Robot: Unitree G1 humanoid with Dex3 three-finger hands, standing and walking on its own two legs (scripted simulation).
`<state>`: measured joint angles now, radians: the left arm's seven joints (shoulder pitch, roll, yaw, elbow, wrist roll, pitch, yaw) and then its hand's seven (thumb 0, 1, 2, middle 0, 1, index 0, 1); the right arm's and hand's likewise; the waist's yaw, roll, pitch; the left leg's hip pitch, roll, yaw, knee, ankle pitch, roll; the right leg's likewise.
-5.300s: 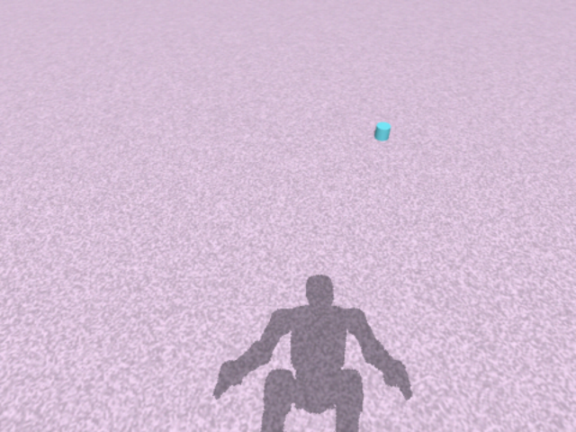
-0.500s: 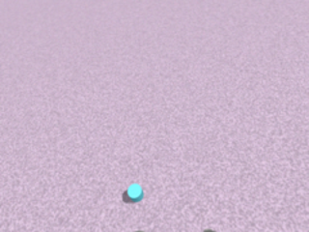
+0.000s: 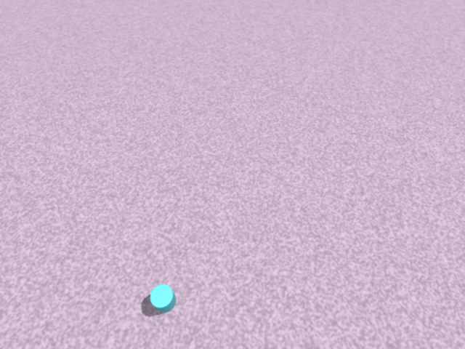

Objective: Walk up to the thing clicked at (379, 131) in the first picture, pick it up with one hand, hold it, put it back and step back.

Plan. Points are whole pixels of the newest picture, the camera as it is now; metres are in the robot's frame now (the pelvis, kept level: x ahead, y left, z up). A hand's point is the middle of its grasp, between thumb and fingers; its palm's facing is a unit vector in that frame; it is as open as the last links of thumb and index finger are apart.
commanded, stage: walk up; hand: left
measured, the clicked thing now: (163, 298) +0.42 +0.27 -0.71
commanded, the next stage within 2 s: none
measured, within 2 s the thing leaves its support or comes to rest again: neither
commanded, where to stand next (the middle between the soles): +0.09 +0.00 m, yaw +2 degrees
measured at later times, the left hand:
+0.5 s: hand out of the picture +0.13 +0.25 -0.14, palm faces +0.00 -0.91 -0.41, open 7.3 cm
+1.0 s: hand out of the picture +0.11 +0.25 -0.13, palm faces +0.00 -0.94 -0.35, open 7.3 cm
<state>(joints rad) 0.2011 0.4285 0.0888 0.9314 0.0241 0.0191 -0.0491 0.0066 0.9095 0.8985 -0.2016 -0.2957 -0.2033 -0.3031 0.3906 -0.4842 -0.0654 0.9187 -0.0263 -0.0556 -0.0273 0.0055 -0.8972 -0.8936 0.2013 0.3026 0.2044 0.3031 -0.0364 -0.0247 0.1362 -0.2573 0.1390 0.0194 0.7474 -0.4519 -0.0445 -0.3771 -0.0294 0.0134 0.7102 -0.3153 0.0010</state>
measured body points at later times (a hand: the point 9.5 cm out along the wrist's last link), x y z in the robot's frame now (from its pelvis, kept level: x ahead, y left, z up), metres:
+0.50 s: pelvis +0.03 -0.02 +0.00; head +0.08 -0.03 +0.45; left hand +0.13 +0.30 -0.11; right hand +0.15 -0.32 -0.12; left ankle +0.08 +0.11 -0.71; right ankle +0.03 -0.15 -0.71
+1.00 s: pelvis +0.01 -0.01 +0.03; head +0.04 -0.01 +0.47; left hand +0.11 +0.30 -0.10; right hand +0.10 -0.31 -0.11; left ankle +0.08 +0.11 -0.71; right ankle +0.03 -0.15 -0.71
